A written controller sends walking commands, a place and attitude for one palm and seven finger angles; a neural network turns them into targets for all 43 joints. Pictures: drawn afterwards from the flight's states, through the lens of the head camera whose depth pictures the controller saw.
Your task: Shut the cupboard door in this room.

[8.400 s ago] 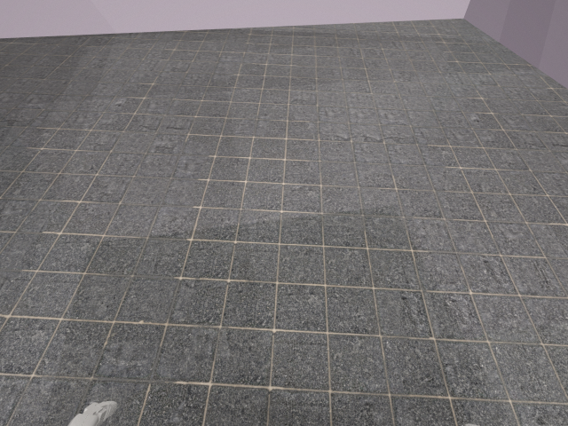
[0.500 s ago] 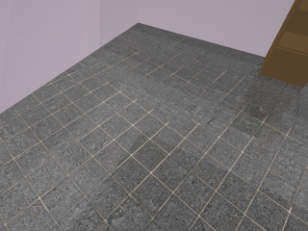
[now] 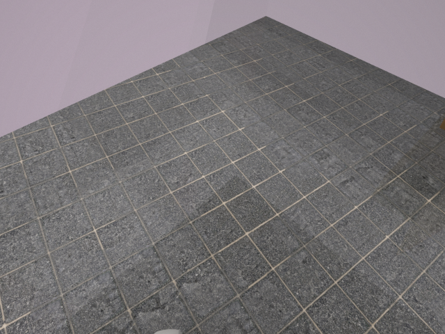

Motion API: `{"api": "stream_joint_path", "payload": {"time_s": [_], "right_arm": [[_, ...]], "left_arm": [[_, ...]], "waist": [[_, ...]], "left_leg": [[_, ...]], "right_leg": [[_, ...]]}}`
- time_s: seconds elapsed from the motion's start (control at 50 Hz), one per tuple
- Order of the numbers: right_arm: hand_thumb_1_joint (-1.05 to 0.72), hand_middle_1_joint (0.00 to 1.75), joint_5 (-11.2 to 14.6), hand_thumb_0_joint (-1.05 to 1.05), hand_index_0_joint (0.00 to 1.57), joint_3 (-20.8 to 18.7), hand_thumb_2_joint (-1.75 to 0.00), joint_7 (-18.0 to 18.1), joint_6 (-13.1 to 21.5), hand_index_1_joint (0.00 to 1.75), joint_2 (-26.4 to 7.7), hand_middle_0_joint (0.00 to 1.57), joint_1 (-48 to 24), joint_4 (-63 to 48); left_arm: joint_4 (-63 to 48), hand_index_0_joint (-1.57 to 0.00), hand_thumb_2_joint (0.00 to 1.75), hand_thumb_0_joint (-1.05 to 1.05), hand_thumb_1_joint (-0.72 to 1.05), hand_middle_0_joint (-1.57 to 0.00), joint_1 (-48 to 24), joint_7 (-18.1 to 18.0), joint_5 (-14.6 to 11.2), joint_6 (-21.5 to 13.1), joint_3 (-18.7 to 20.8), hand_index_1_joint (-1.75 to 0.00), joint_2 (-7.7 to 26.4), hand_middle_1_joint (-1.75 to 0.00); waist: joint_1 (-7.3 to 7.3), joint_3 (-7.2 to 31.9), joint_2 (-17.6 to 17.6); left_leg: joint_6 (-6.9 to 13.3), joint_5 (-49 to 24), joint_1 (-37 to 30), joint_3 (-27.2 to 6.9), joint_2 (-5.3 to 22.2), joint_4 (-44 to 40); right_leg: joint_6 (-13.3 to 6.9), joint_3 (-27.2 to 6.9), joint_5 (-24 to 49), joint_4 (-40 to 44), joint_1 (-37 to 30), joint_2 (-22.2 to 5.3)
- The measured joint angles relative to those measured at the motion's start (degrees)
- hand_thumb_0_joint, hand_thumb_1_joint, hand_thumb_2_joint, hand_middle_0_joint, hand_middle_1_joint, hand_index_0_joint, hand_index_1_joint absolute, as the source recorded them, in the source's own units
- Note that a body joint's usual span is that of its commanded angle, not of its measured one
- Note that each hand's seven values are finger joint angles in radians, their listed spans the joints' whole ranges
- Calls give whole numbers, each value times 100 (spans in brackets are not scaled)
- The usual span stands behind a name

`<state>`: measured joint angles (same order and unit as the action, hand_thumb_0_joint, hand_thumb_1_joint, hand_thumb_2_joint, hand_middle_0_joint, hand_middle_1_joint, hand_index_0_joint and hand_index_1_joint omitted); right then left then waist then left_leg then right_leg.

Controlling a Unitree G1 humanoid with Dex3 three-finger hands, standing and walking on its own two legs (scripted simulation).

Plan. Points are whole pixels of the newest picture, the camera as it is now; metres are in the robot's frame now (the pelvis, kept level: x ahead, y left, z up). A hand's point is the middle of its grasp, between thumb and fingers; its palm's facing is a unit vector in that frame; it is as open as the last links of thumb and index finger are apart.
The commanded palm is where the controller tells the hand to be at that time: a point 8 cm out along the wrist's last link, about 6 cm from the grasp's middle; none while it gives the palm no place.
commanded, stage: turn or walk to find it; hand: left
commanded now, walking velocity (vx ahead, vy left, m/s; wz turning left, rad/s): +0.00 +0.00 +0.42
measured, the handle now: out of the picture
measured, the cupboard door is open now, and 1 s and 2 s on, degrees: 91 91 91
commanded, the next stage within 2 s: none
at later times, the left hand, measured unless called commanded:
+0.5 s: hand out of the picture +0.04 +0.17 -0.13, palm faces +0.19 -0.94 -0.28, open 7.4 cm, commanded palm none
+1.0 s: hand out of the picture -0.16 +0.16 -0.17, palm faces +0.49 -0.84 -0.23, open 7.4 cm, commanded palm none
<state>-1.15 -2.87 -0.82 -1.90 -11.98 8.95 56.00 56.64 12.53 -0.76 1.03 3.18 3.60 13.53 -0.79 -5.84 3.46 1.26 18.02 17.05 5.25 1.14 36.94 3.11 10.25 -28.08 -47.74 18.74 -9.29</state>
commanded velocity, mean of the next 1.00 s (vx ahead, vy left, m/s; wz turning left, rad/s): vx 0.00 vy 0.00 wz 0.42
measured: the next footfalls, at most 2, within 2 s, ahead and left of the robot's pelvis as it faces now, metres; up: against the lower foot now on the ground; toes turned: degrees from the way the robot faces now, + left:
right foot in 0.44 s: +0.02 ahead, -0.13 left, +0.00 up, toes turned +6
left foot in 0.96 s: -0.09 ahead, +0.08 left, +0.00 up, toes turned +30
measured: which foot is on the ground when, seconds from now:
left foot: down 0.00-0.44, up 0.46-0.94, down 0.96-1.00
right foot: up 0.00-0.42, down 0.44-0.98, up 1.00-1.00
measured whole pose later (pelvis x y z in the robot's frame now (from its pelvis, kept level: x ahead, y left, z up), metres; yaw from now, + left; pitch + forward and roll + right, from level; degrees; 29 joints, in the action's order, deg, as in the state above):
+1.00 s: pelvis -0.07 -0.02 +0.00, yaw +26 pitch -1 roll +0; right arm -0.8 -2.8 -0.5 -2.2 -12.7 6.6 55.2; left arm 57.4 16.1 -0.8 1.0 2.4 3.4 13.1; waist -2.2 -5.1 2.8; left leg 0.1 19.1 13.8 4.6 0.5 33.6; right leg 1.8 14.7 -22.9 -40.1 16.9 -10.0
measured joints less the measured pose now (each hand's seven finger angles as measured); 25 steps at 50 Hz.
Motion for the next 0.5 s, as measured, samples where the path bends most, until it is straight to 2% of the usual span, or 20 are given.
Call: {"api": "stream_joint_path", "payload": {"time_s": [0.04,0.08,0.18,0.3,0.38,0.42,0.44,0.5], "right_arm": [[-91,30,-14,0,20,32,-90,41,35,30,64,20,32,-42],[-91,30,-19,0,20,62,-90,86,46,30,98,20,70,-61],[-91,30,2,0,20,99,-90,119,83,30,147,20,178,-70],[-91,30,-22,0,21,56,-90,101,48,30,163,20,327,-71],[-91,30,-46,0,21,-3,-90,81,-21,30,91,20,396,-62],[-91,30,-38,0,21,-42,-90,70,-62,30,39,20,444,-59],[-91,30,-23,0,21,-69,-90,63,-83,30,4,20,471,-56],[-91,30,-15,0,20,-161,-90,57,-200,30,-103,20,498,10]], "left_arm": [[19,-20,89,0,91,-20,-57,-1,7,89,30,-29,38,-30],[13,-20,89,0,91,-20,-132,27,11,101,44,-29,46,-30],[-115,-19,90,0,91,-20,-283,53,1,21,38,-29,38,-30],[-246,-19,90,0,91,-20,-470,7,-24,32,22,-29,-26,-30],[-352,-19,90,0,91,-20,-570,-3,-53,-6,-28,-29,-138,-30],[-413,-19,90,0,91,-20,-566,0,-68,-62,-59,-29,-201,-30],[-441,-19,90,0,91,-20,-544,-2,-59,-108,-71,-29,-238,-30],[-477,-20,89,0,91,-20,-410,-18,-9,-172,-145,-29,-389,-30]], "waist": [[18,44,-16],[50,81,-79],[102,156,-191],[235,218,-308],[332,217,-445],[343,241,-507],[332,255,-553],[317,240,-687]], "left_leg": [[96,-52,-36,-47,-18,-178],[107,-250,-103,-126,-51,-475],[167,-663,-218,-286,-202,-1065],[130,-851,-133,-518,-341,-1181],[25,-891,41,-702,-389,-1042],[-58,-879,182,-798,-427,-893],[-110,-839,283,-853,-438,-745],[-228,357,754,-928,-491,603]], "right_leg": [[26,-310,-110,-784,338,181],[59,-497,147,-1264,571,292],[157,-791,596,-1433,749,387],[190,-898,383,-655,471,501],[112,-865,344,311,88,642],[65,-810,712,1050,-223,708],[-33,-755,904,1440,-384,733],[-455,-525,979,1464,-455,728]]}}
